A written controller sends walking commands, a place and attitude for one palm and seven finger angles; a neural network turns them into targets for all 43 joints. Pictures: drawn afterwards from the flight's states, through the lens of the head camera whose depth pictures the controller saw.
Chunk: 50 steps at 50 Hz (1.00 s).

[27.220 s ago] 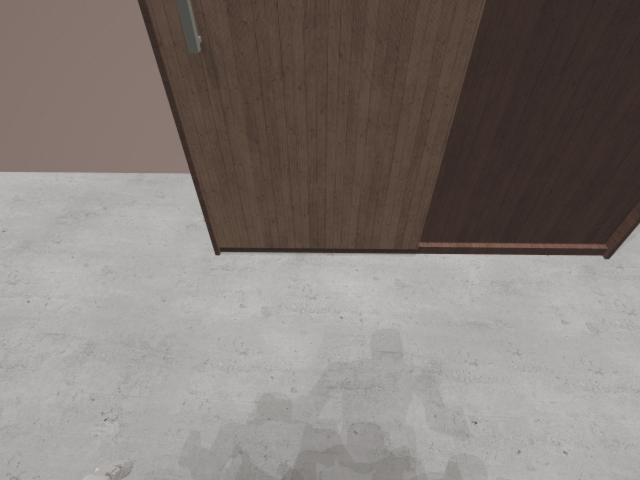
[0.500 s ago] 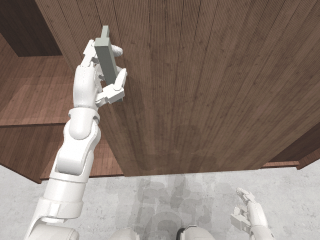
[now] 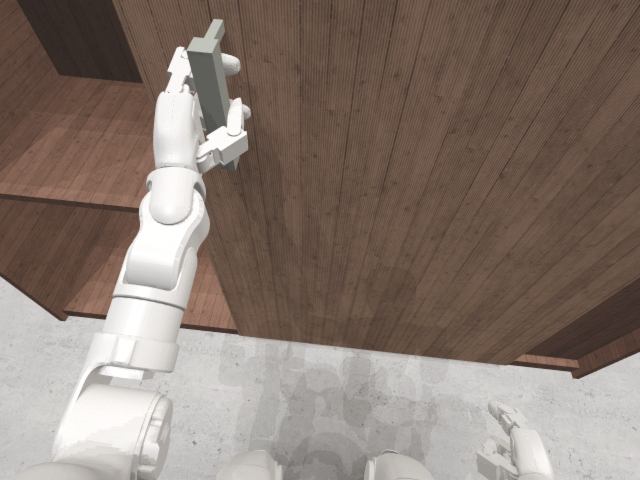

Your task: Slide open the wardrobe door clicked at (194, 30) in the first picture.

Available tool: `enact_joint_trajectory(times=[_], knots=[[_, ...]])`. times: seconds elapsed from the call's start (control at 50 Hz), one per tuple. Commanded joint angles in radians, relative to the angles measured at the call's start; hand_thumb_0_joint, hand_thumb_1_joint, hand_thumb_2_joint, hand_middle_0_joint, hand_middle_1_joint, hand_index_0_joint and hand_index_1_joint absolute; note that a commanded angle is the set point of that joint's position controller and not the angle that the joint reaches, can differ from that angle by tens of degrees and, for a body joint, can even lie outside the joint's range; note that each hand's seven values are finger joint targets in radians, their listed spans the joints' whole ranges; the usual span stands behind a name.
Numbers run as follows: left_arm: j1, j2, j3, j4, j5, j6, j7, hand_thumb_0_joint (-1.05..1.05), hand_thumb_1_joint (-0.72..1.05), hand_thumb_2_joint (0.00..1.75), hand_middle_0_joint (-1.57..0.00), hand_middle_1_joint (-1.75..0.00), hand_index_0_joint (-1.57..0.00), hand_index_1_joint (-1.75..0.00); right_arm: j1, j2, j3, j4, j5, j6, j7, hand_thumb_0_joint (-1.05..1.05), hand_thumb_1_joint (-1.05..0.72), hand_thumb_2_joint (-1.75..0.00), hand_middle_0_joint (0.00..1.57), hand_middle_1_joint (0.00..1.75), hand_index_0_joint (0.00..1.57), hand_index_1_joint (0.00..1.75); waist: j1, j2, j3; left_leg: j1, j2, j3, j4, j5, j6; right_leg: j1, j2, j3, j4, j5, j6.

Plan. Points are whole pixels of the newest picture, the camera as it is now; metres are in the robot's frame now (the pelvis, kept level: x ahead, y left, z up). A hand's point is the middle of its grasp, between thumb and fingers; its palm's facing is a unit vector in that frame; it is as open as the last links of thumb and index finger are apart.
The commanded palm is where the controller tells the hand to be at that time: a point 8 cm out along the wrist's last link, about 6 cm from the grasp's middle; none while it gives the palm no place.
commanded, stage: step sideways, sliding the door along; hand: left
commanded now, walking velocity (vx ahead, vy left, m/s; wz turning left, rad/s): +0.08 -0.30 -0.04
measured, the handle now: (222, 99) +0.47 +0.18 +0.18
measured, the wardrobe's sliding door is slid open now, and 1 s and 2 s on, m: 0.57 0.57 0.57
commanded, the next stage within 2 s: stop walking and hold the door there in 0.04 s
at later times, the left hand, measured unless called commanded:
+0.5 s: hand (237, 129) +0.43 +0.16 +0.18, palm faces +0.39 -0.90 -0.19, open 6.3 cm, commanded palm +0.39 +0.18 +0.17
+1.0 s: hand (239, 129) +0.43 +0.15 +0.18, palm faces +0.41 -0.89 -0.18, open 6.2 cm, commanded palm +0.39 +0.19 +0.17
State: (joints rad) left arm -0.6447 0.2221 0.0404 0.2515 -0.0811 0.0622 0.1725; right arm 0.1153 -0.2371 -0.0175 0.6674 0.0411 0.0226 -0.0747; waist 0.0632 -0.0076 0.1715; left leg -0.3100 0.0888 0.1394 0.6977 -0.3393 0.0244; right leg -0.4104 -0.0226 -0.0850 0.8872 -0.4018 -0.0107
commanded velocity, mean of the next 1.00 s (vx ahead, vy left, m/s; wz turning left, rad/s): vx -0.04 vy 0.06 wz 0.00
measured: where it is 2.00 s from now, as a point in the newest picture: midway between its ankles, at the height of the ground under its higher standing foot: outside the picture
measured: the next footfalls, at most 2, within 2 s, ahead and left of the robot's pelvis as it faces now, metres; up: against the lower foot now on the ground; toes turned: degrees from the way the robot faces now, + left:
right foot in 0.26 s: +0.10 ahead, -0.28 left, +0.00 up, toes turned -5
left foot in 0.48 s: +0.11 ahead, -0.04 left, +0.00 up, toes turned +10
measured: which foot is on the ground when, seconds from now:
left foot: down 0.00-0.26, up 0.28-0.46, down 0.48-1.00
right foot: up 0.00-0.24, down 0.26-0.50, up 0.52-0.72, down 0.74-1.00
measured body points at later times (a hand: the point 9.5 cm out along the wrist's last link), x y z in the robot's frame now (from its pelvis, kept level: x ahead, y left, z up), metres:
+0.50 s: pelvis +0.04 -0.10 +0.00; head +0.06 -0.10 +0.45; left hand +0.40 +0.20 +0.19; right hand +0.24 -0.38 -0.07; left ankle +0.07 -0.04 -0.72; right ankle +0.06 -0.27 -0.72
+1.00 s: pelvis +0.02 -0.11 +0.02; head +0.01 -0.11 +0.47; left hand +0.40 +0.20 +0.19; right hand +0.11 -0.39 -0.08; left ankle +0.07 -0.04 -0.72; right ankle +0.03 -0.23 -0.72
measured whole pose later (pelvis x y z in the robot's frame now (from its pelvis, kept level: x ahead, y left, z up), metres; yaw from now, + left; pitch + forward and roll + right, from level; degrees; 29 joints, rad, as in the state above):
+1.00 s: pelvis +0.02 -0.11 +0.02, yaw -4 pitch -1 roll -1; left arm -0.49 0.46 0.34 0.59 -0.05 -0.01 0.14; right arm 0.25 -0.28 0.01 0.72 0.04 -0.03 -0.12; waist -0.04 0.02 -0.01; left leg -0.27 0.05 0.25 0.52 -0.22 0.08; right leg -0.25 -0.03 -0.08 0.51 -0.23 0.01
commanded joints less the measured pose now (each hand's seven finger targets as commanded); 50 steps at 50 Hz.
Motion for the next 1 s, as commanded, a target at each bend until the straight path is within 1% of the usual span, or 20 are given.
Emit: enact_joint_trajectory(times=[0.0,0.12,0.14,0.2,0.24,0.28,0.32,0.38,0.42,0.44,0.46,0.48,0.5,0.58,0.66,0.72,0.74,0.8,0.88,0.98], knots=[[-0.649,-0.208,-0.332,-0.459,-0.004,-0.151,-0.115,0.00,0.90,0.90,-0.45,-1.40,-0.45,-1.40,-0.137,-0.087,-0.003,-0.181,0.007,-0.054,0.031,0.00,-0.90,-0.90,0.20,0.30,0.20,0.30,-0.083,0.203,-0.485,0.503,0.411,-0.369,-0.258,0.696,0.131,-0.240,-0.079,0.157,0.195,-0.042,0.012],[-0.534,-0.132,-0.256,-0.364,0.002,-0.136,-0.110,0.00,0.90,0.90,-0.45,-1.40,-0.45,-1.40,-0.071,-0.128,-0.041,-0.191,0.015,-0.061,0.040,0.00,-0.90,-0.90,0.20,0.30,0.20,0.30,-0.092,0.286,-0.517,0.499,0.293,-0.115,-0.225,0.781,0.068,-0.038,-0.027,0.018,-0.105,0.044,0.034],[-0.254,0.458,0.343,-0.025,0.042,-0.127,-0.044,0.00,0.90,0.90,-0.45,-1.40,-0.45,-1.40,-0.017,-0.179,-0.062,-0.125,0.012,-0.037,0.014,0.00,-0.90,-0.90,0.20,0.30,0.20,0.30,-0.056,0.292,-0.545,0.487,0.273,-0.073,-0.198,0.828,0.052,-0.010,0.005,-0.020,-0.140,0.059,0.043],[-0.303,0.278,0.128,-0.236,0.040,-0.152,-0.084,0.00,0.90,0.90,-0.45,-1.40,-0.45,-1.40,-0.047,-0.135,-0.034,-0.188,0.020,-0.043,0.023,0.00,-0.90,-0.90,0.20,0.30,0.20,0.30,-0.053,0.178,-0.559,0.317,0.157,-0.012,0.008,0.561,-0.030,0.291,-0.024,-0.008,-0.475,0.402,0.023],[-0.220,0.431,0.249,-0.206,0.046,-0.155,-0.072,0.00,0.90,0.90,-0.45,-1.40,-0.45,-1.40,-0.080,-0.072,-0.013,-0.187,0.020,-0.063,0.007,0.00,-0.90,-0.90,0.20,0.30,0.20,0.30,-0.048,-0.271,-0.566,-0.142,-0.041,0.000,0.274,-0.201,-0.087,0.604,-0.307,0.286,-0.421,1.162,-0.103],[-0.149,0.524,0.349,-0.121,0.049,-0.116,-0.063,0.00,0.90,0.90,-0.45,-1.40,-0.45,-1.40,-0.090,-0.071,0.009,-0.151,0.011,-0.079,-0.013,0.00,-0.90,-0.90,0.20,0.30,0.20,0.30,-0.044,-0.142,-0.487,-0.151,-0.021,-0.060,0.300,-0.253,-0.069,0.486,-0.357,0.248,-0.418,1.237,-0.117],[-0.221,0.486,0.334,-0.188,0.036,-0.119,-0.054,0.00,0.90,0.90,-0.45,-1.40,-0.45,-1.40,-0.108,-0.109,-0.002,-0.150,0.023,-0.096,-0.032,0.00,-0.90,-0.90,0.20,0.30,0.20,0.30,-0.034,-0.337,-0.506,-0.199,-0.039,-0.086,0.268,-0.276,-0.061,0.537,-0.350,0.250,-0.349,1.274,-0.133],[-0.176,0.479,0.363,-0.099,0.036,-0.119,-0.041,0.00,0.90,0.90,-0.45,-1.40,-0.45,-1.40,-0.074,-0.128,-0.001,-0.119,0.013,-0.081,-0.041,0.00,-0.90,-0.90,0.20,0.30,0.20,0.30,-0.059,-0.288,-0.538,-0.056,-0.060,-0.036,-0.017,-0.073,-0.064,0.487,-0.318,0.146,-0.305,1.152,-0.093],[-0.198,0.462,0.328,-0.128,0.036,-0.134,-0.042,0.00,0.90,0.90,-0.45,-1.40,-0.45,-1.40,-0.086,-0.143,-0.014,-0.123,0.013,-0.058,-0.044,0.00,-0.90,-0.90,0.20,0.30,0.20,0.30,-0.072,-0.129,-0.550,0.157,-0.052,0.002,-0.186,0.203,-0.074,0.347,-0.286,0.111,-0.270,0.941,-0.046],[-0.212,0.412,0.275,-0.164,0.033,-0.145,-0.046,0.00,0.90,0.90,-0.45,-1.40,-0.45,-1.40,-0.091,-0.164,-0.025,-0.135,0.014,-0.055,-0.043,0.00,-0.90,-0.90,0.20,0.30,0.20,0.30,-0.065,0.010,-0.544,0.259,0.054,-0.074,-0.217,0.483,-0.043,0.220,-0.219,0.062,-0.227,0.633,0.001],[-0.203,0.378,0.236,-0.191,0.025,-0.154,-0.048,0.00,0.90,0.90,-0.45,-1.40,-0.45,-1.40,-0.090,-0.190,-0.037,-0.153,0.021,-0.060,-0.035,0.00,-0.90,-0.90,0.20,0.30,0.20,0.30,-0.063,0.278,-0.515,0.336,0.225,-0.232,-0.254,0.806,0.028,0.072,-0.117,0.017,-0.133,0.095,0.049],[-0.194,0.324,0.196,-0.198,0.032,-0.159,-0.052,0.00,0.90,0.90,-0.45,-1.40,-0.45,-1.40,-0.060,-0.164,-0.031,-0.168,0.019,-0.066,-0.017,0.00,-0.90,-0.90,0.20,0.30,0.20,0.30,-0.049,0.319,-0.530,0.311,0.261,-0.270,-0.298,0.852,0.091,0.048,-0.046,0.040,0.029,-0.221,0.043],[-0.167,0.266,0.154,-0.167,0.041,-0.161,-0.057,0.00,0.90,0.90,-0.45,-1.40,-0.45,-1.40,-0.065,-0.153,-0.024,-0.166,0.011,-0.077,-0.009,0.00,-0.90,-0.90,0.20,0.30,0.20,0.30,-0.052,0.290,-0.504,0.280,0.249,-0.224,-0.322,0.654,0.095,0.039,-0.029,0.050,0.097,-0.214,0.024],[-0.178,0.438,0.287,-0.129,0.057,-0.161,-0.027,0.00,0.90,0.90,-0.45,-1.40,-0.45,-1.40,-0.020,-0.199,-0.031,-0.131,0.001,-0.103,-0.029,0.00,-0.90,-0.90,0.20,0.30,0.20,0.30,-0.070,0.224,-0.456,0.361,0.202,-0.161,-0.262,0.854,0.071,0.008,-0.048,0.030,-0.072,-0.055,0.031],[-0.130,0.463,0.303,-0.082,0.047,-0.159,-0.030,0.00,0.90,0.90,-0.45,-1.40,-0.45,-1.40,-0.027,-0.192,-0.012,-0.146,0.001,-0.110,-0.034,0.00,-0.90,-0.90,0.20,0.30,0.20,0.30,-0.062,0.182,-0.441,0.293,0.181,-0.124,-0.243,0.622,0.035,0.169,-0.054,0.027,-0.400,0.101,0.018],[-0.137,0.552,0.368,-0.052,0.045,-0.166,-0.022,0.00,0.90,0.90,-0.45,-1.40,-0.45,-1.40,-0.017,-0.184,-0.009,-0.149,-0.003,-0.099,-0.044,0.00,-0.90,-0.90,0.20,0.30,0.20,0.30,-0.076,-0.032,-0.488,0.118,0.069,-0.061,-0.142,0.294,-0.047,0.320,-0.256,0.274,-0.481,0.643,-0.070],[-0.139,0.570,0.387,-0.026,0.047,-0.167,-0.019,0.00,0.90,0.90,-0.45,-1.40,-0.45,-1.40,-0.014,-0.178,-0.007,-0.142,-0.007,-0.101,-0.047,0.00,-0.90,-0.90,0.20,0.30,0.20,0.30,-0.077,-0.031,-0.477,0.097,0.039,-0.063,-0.151,0.168,-0.064,0.317,-0.281,0.264,-0.479,0.711,-0.083],[-0.164,0.561,0.386,-0.001,0.041,-0.154,-0.019,0.00,0.90,0.90,-0.45,-1.40,-0.45,-1.40,0.006,-0.181,-0.014,-0.125,0.008,-0.095,-0.052,0.00,-0.90,-0.90,0.20,0.30,0.20,0.30,-0.068,-0.051,-0.498,0.127,0.051,-0.072,-0.180,0.250,-0.043,0.312,-0.227,0.189,-0.435,0.658,-0.048],[-0.178,0.528,0.355,0.057,0.044,-0.155,-0.023,0.00,0.90,0.90,-0.45,-1.40,-0.45,-1.40,0.011,-0.191,-0.013,-0.110,0.004,-0.096,-0.059,0.00,-0.90,-0.90,0.20,0.30,0.20,0.30,-0.060,0.078,-0.501,0.224,0.130,-0.117,-0.259,0.390,-0.007,0.218,-0.113,0.099,-0.420,0.411,0.012],[-0.237,0.541,0.351,0.118,0.054,-0.173,-0.022,0.00,0.90,0.90,-0.45,-1.40,-0.45,-1.40,0.018,-0.208,-0.017,-0.088,-0.007,-0.106,-0.059,0.00,-0.90,-0.90,0.20,0.30,0.20,0.30,-0.056,0.171,-0.432,0.193,0.178,-0.175,-0.377,0.202,0.011,0.154,-0.053,0.062,-0.408,0.118,0.014]])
